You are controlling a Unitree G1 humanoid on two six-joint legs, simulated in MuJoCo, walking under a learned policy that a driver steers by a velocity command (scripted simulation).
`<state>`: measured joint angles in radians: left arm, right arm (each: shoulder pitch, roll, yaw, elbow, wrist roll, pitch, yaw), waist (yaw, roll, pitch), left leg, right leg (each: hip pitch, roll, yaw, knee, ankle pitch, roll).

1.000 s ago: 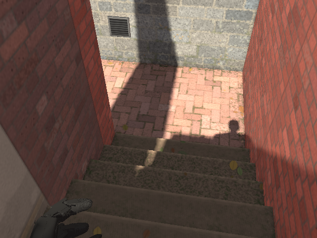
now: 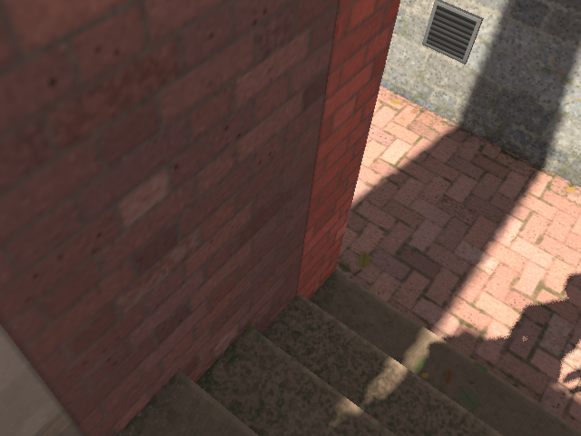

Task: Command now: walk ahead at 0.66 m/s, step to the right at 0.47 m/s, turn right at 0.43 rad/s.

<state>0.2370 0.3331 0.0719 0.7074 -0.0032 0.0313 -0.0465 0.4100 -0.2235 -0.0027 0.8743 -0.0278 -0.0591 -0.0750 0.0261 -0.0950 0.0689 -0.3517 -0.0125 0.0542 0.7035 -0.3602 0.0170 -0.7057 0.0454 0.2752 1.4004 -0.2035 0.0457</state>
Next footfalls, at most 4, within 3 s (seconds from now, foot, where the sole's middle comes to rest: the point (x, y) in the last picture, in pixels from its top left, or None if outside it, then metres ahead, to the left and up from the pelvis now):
0.30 right None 0.23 -0.21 -0.93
0.60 left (330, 415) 0.61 -0.14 -1.11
0.94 right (430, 413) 0.69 -0.49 -1.29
1.28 left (397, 342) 1.02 -0.45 -1.46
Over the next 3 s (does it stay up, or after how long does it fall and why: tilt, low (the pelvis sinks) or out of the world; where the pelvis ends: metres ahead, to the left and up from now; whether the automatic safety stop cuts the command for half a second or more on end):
stays up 1.89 -0.62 -0.87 its command is cut before an obstacle from the start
